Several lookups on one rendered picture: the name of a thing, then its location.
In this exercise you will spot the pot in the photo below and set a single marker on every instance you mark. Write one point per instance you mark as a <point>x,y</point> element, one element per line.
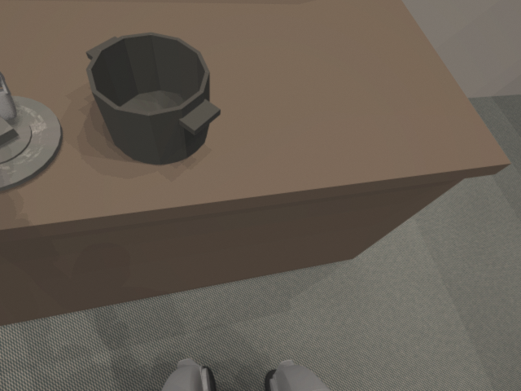
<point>153,93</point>

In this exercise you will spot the right robot thigh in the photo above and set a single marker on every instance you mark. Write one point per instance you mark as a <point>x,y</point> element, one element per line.
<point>296,378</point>

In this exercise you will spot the knob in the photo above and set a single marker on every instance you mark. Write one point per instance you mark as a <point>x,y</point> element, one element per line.
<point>6,132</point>

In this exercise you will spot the left robot shin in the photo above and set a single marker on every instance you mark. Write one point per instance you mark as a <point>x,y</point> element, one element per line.
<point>186,362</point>

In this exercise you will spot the lid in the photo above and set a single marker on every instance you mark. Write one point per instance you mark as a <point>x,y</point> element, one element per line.
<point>39,139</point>

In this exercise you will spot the left robot hand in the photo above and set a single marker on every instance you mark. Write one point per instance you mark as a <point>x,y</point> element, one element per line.
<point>7,106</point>

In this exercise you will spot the table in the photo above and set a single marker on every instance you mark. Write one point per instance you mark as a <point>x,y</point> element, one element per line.
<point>339,122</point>

